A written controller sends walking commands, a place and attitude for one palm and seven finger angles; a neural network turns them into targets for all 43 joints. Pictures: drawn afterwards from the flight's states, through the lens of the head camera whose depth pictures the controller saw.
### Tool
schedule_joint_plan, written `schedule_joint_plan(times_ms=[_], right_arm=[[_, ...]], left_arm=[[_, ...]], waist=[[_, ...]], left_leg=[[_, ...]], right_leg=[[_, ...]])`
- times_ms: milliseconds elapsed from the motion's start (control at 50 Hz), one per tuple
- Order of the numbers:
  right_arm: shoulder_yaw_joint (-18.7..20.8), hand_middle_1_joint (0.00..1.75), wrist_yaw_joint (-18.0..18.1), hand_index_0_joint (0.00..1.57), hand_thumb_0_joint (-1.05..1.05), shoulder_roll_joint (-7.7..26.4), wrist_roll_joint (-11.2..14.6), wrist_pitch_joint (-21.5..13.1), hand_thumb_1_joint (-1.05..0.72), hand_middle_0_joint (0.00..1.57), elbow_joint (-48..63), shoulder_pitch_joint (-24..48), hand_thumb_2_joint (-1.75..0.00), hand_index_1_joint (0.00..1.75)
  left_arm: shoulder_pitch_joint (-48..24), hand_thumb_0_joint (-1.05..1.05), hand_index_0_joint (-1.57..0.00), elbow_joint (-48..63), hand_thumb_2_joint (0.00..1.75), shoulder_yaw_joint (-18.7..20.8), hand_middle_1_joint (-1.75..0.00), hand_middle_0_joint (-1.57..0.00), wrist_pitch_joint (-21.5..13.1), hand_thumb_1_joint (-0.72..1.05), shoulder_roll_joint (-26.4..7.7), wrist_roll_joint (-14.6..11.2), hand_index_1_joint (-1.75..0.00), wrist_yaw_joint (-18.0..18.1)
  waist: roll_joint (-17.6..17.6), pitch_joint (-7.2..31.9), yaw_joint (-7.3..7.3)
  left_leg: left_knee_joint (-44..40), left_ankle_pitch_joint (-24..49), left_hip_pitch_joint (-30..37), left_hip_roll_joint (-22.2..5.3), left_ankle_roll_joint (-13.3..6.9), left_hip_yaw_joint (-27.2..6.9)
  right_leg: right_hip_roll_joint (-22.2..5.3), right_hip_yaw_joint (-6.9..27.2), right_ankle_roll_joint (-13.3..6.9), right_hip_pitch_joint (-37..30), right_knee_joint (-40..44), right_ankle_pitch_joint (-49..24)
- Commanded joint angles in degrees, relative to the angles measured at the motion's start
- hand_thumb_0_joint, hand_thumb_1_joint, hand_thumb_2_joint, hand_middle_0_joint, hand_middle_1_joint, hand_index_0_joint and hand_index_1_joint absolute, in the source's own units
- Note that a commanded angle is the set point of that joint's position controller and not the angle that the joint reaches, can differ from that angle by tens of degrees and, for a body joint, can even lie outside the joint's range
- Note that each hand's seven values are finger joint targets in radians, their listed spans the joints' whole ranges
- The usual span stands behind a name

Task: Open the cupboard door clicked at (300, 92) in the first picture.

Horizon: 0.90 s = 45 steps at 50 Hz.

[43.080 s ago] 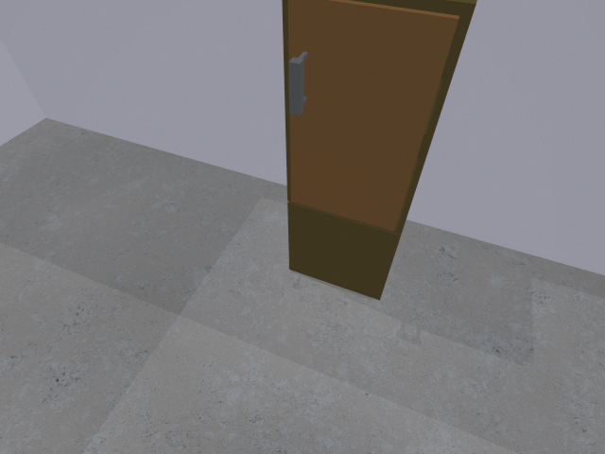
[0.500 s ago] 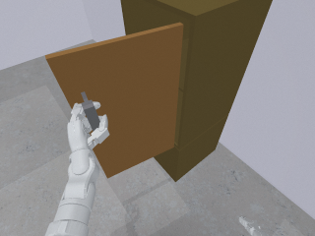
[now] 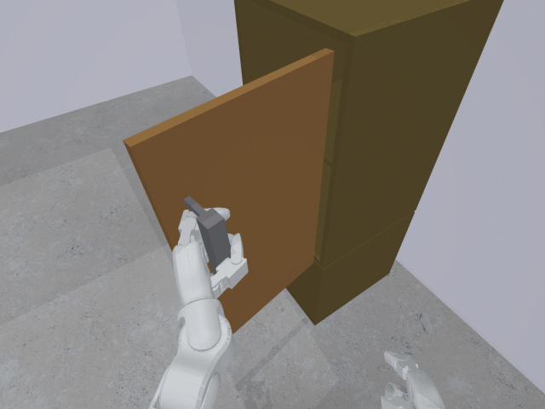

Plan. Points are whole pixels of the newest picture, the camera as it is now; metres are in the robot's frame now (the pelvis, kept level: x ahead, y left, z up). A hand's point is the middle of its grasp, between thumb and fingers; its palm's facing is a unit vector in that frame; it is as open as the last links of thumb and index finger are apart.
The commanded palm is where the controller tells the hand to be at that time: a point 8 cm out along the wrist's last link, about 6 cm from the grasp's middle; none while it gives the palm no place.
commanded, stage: open thumb and fingers to let go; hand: left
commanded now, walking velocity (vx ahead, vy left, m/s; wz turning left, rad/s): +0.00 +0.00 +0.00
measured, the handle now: (208, 237) +0.34 +0.12 +0.10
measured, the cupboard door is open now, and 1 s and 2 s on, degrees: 100 100 100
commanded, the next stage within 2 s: slide the hand sideways off the handle in 0.72 s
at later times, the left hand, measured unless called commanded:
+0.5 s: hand (237, 258) +0.30 +0.07 +0.10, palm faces +0.33 -0.94 +0.00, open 13.6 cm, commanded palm +0.25 +0.12 +0.10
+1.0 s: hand (224, 279) +0.27 +0.08 +0.10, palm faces -0.08 -0.99 -0.10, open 16.2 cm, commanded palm +0.24 +0.12 +0.10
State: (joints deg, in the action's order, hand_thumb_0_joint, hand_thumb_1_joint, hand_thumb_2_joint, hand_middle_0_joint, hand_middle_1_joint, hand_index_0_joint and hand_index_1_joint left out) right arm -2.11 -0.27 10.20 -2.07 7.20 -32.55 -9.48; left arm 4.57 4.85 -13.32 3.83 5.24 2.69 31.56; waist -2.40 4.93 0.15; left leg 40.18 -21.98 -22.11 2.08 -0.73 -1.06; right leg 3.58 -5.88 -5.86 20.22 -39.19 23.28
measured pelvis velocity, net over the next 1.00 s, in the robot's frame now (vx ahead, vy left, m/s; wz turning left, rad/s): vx -0.03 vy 0.02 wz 0.00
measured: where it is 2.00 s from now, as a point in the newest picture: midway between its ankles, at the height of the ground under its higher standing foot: outside the picture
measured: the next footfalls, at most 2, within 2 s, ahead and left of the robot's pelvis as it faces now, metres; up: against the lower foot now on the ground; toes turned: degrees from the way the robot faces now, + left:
none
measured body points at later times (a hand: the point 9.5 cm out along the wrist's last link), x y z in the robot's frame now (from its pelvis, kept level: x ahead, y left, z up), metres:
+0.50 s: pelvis -0.03 -0.01 +0.00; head -0.03 -0.03 +0.45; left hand +0.27 +0.12 +0.10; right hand +0.15 -0.23 -0.10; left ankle -0.01 +0.11 -0.72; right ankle -0.03 -0.05 -0.72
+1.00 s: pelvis -0.03 +0.02 +0.00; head -0.04 +0.00 +0.45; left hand +0.27 +0.14 +0.10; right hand +0.14 -0.20 -0.10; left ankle -0.01 +0.11 -0.72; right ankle -0.03 -0.05 -0.72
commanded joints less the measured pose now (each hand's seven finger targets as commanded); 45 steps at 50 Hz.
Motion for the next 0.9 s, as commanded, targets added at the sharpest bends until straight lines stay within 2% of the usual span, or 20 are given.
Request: schedule_joint_plan(times_ms=[0, 80, 200, 220, 280, 320, 440, 480, 540, 580, 600, 640, 660, 680, 760, 800, 820, 840, 860, 880], right_arm=[[2.26, 0.30, 0.87, 0.20, 0.00, 5.00, 0.33, -2.69, -0.90, 0.20, 9.04, 5.94, -0.90, 0.30], [2.29, 0.30, 1.27, 0.20, 0.00, 5.16, 0.47, -3.20, -0.90, 0.20, 8.57, 6.18, -0.90, 0.30], [2.20, 0.30, 1.88, 0.20, 0.00, 5.38, 0.55, -4.15, -0.90, 0.20, 7.71, 6.90, -0.90, 0.30], [2.10, 0.30, 1.95, 0.20, 0.00, 5.36, 0.61, -4.28, -0.90, 0.20, 7.45, 7.30, -0.90, 0.30], [1.99, 0.30, 2.10, 0.20, 0.00, 5.39, 0.64, -4.74, -0.90, 0.20, 6.91, 7.20, -0.90, 0.30], [2.11, 0.30, 2.09, 0.20, 0.00, 5.46, 0.68, -4.89, -0.90, 0.20, 6.65, 7.41, -0.90, 0.30], [2.50, 0.30, 1.63, 0.20, 0.00, 5.44, 0.66, -5.28, -0.90, 0.20, 6.96, 6.74, -0.90, 0.30], [2.47, 0.30, 1.41, 0.20, 0.00, 5.46, 0.67, -5.36, -0.90, 0.20, 7.16, 6.69, -0.90, 0.30], [2.60, 0.30, 1.31, 0.20, 0.00, 5.53, 0.63, -5.36, -0.90, 0.20, 7.41, 6.71, -0.90, 0.30], [2.47, 0.30, 1.32, 0.20, 0.00, 5.47, 0.65, -5.30, -0.90, 0.20, 7.50, 6.96, -0.90, 0.30], [2.47, 0.30, 1.41, 0.20, 0.00, 5.57, 0.62, -5.25, -0.90, 0.20, 7.26, 7.05, -0.90, 0.30], [2.31, 0.30, 1.46, 0.20, 0.00, 5.35, 0.55, -5.13, -0.90, 0.20, 7.33, 7.60, -0.90, 0.30], [2.32, 0.30, 1.55, 0.20, 0.00, 5.30, 0.56, -5.01, -0.90, 0.20, 7.00, 7.40, -0.90, 0.30], [2.36, 0.30, 1.47, 0.20, 0.00, 5.18, 0.57, -5.01, -0.90, 0.20, 7.09, 7.49, -0.90, 0.30], [2.45, 0.30, 1.06, 0.20, 0.00, 5.16, 0.63, -5.04, -0.90, 0.20, 7.47, 7.53, -0.90, 0.30], [2.44, 0.30, 0.99, 0.20, 0.00, 5.26, 0.69, -5.04, -0.90, 0.20, 7.30, 7.49, -0.90, 0.30], [2.02, 0.30, 0.48, 0.20, 0.00, 7.18, 0.59, -4.70, -0.90, 0.20, 5.86, 4.36, -0.90, 0.30], [2.54, 0.30, 1.07, 0.20, 0.00, 7.01, 1.38, -4.81, -0.90, 0.20, 7.60, 3.68, -0.90, 0.30], [2.41, 0.30, 1.74, 0.20, 0.00, 7.10, 1.41, -4.80, -0.90, 0.20, 7.87, 3.35, -0.90, 0.30], [2.24, 0.30, 2.19, 0.20, 0.00, 6.80, 1.72, -5.05, -0.90, 0.20, 8.37, 3.87, -0.90, 0.30]], left_arm=[[-11.34, 0.00, -0.37, 10.95, 0.72, -0.02, -1.30, -0.37, -4.05, 0.48, 2.30, 1.19, -1.30, -0.55], [-14.56, 0.00, -0.35, 9.53, 0.60, -0.31, -1.27, -0.35, -5.19, 0.20, 2.44, 0.89, -1.27, -1.38], [-18.62, 0.00, -0.32, 6.05, 0.42, 2.91, -1.23, -0.32, -6.75, -0.22, -0.32, -0.24, -1.23, -1.82], [-20.19, 0.00, -0.32, 5.43, 0.39, 2.92, -1.22, -0.32, -6.94, -0.29, -0.19, -0.51, -1.22, -1.95], [-23.08, 0.00, -0.30, 3.12, 0.30, 3.72, -1.20, -0.30, -7.43, -0.50, -0.23, -1.32, -1.20, -1.87], [-25.02, 0.00, -0.30, 2.49, 0.30, 3.71, -1.20, -0.30, -7.83, -0.50, -0.29, -1.22, -1.20, -1.62], [-23.11, 0.00, -0.25, 1.84, 0.30, 4.12, -0.90, -0.25, -8.56, -0.50, 0.16, -1.08, -0.90, -0.99], [-23.02, 0.00, -0.23, 1.92, 0.30, 3.04, -0.80, -0.23, -8.61, -0.50, 1.29, -0.96, -0.80, -0.80], [-22.46, 0.00, -0.21, 2.26, 0.30, 3.49, -0.65, -0.21, -8.78, -0.50, 0.69, -0.52, -0.65, -0.30], [-23.10, 0.00, -0.19, 1.93, 0.30, 2.74, -0.55, -0.19, -8.62, -0.50, 1.31, -0.31, -0.55, -0.21], [-23.38, 0.00, -0.18, 1.23, 0.30, 3.42, -0.50, -0.18, -8.57, -0.50, 0.33, -0.03, -0.50, -0.06], [-24.41, 0.00, -0.17, 1.84, 0.30, 2.96, -0.40, -0.17, -8.51, -0.50, 0.66, 0.14, -0.40, 0.08], [-25.21, 0.00, -0.16, 1.57, 0.30, 3.69, -0.35, -0.16, -8.48, -0.50, -0.05, 0.33, -0.35, 0.38], [-25.04, 0.00, -0.15, 1.50, 0.30, 2.50, -0.30, -0.15, -8.35, -0.50, 1.38, 0.53, -0.30, 0.39], [-24.29, 0.00, -0.15, 1.80, 0.30, 1.81, -0.30, -0.15, -8.05, -0.50, 2.28, 0.48, -0.30, 0.98], [-25.06, 0.00, -0.15, 1.35, 0.30, 1.25, -0.30, -0.15, -7.74, -0.50, 2.92, 0.33, -0.30, 1.17], [-24.01, 0.00, -0.15, 0.51, 0.30, -8.24, -0.30, -0.15, -10.31, -0.50, -1.45, 4.22, -0.30, -10.18], [-25.50, 0.00, -0.15, 2.72, 0.30, -3.06, -0.30, -0.15, -12.65, -0.50, -6.10, 1.86, -0.30, -16.05], [-26.60, 0.00, -0.15, 3.70, 0.30, -1.48, -0.30, -0.15, -14.27, -0.50, -8.88, 1.13, -0.30, -19.56], [-26.85, 0.00, -0.15, 4.32, 0.30, -2.42, -0.30, -0.15, -15.24, -0.50, -8.58, 0.35, -0.30, -22.86]], waist=[[8.50, 13.26, -0.58], [8.11, 10.91, -1.32], [8.92, 9.59, -0.88], [7.64, 8.94, -1.09], [7.73, 8.36, -1.17], [6.82, 8.96, -1.20], [6.88, 11.76, -0.34], [6.56, 11.18, -0.55], [8.09, 11.10, -0.42], [8.63, 9.83, -0.70], [9.13, 8.92, -0.77], [7.01, 8.59, -0.75], [7.26, 9.23, -0.81], [6.58, 8.96, -0.82], [4.41, 10.50, -0.19], [6.59, 9.99, -0.52], [8.89, 7.36, -4.27], [7.21, 10.54, -2.94], [6.61, 13.20, -2.15], [5.10, 13.70, -2.25]], left_leg=[[-2.03, 17.31, 2.72, -0.67, -0.43, -1.43], [-2.27, 15.01, 2.57, -0.64, -0.70, -1.37], [-2.25, 10.62, 0.43, -0.23, -0.71, -1.40], [-2.42, 9.81, 0.26, -0.21, -0.69, -1.34], [-2.45, 8.49, 0.00, -0.05, -0.68, -1.47], [-2.61, 8.18, 0.10, -0.07, -0.70, -1.48], [-3.29, 10.24, 1.18, -0.15, -0.68, -1.13], [-3.31, 10.74, 1.51, -0.17, -0.74, -1.05], [-3.52, 10.82, 1.52, -0.32, -0.83, -1.04], [-3.53, 10.00, 1.42, -0.28, -0.88, -1.00], [-3.19, 9.68, 1.23, -0.34, -0.92, -0.99], [-3.22, 9.02, 1.43, -0.24, -0.94, -0.83], [-3.13, 9.35, 1.66, -0.29, -0.91, -0.98], [-3.15, 9.59, 2.02, -0.36, -0.90, -0.92], [-3.40, 10.85, 2.97, -0.64, -0.75, -1.07], [-3.29, 10.67, 2.74, -0.73, -0.75, -1.35], [-4.40, 12.90, 3.70, -0.46, -1.46, -1.61], [-3.84, 14.17, 4.27, -0.51, -1.85, -1.35], [-3.87, 15.14, 4.55, -0.27, -1.98, -1.20], [-3.83, 14.82, 5.58, -0.31, -2.05, -0.86]], right_leg=[[-6.43, 7.81, 5.87, -7.99, 5.39, -35.17], [-6.64, 8.39, 6.04, -6.32, 6.77, -31.35], [-7.85, 11.80, 6.62, -6.16, 10.42, -23.02], [-7.94, 12.01, 6.41, -5.56, 10.86, -20.80], [-8.19, 12.69, 6.53, -5.02, 11.96, -17.60], [-8.23, 12.98, 6.30, -4.80, 12.21, -15.86], [-7.40, 10.93, 6.08, -6.12, 10.26, -19.90], [-7.03, 10.09, 5.95, -5.43, 9.65, -21.04], [-6.70, 9.64, 5.90, -5.27, 9.45, -20.79], [-6.59, 9.45, 5.82, -4.25, 9.91, -18.61], [-6.74, 10.03, 5.92, -3.71, 10.66, -17.75], [-6.78, 10.31, 5.62, -3.16, 11.08, -15.48], [-6.72, 10.24, 5.46, -3.27, 10.87, -15.57], [-6.44, 9.66, 5.25, -2.79, 10.57, -15.34], [-5.24, 7.56, 4.45, -2.18, 8.39, -15.63], [-4.99, 7.02, 4.42, -1.66, 8.36, -14.74], [-4.41, 7.67, 4.42, -0.36, 6.19, -19.66], [-4.43, 7.78, 4.27, -2.07, 5.61, -22.29], [-4.78, 8.35, 4.34, -4.62, 5.00, -25.08], [-4.85, 8.27, 4.34, -4.73, 5.33, -25.01]])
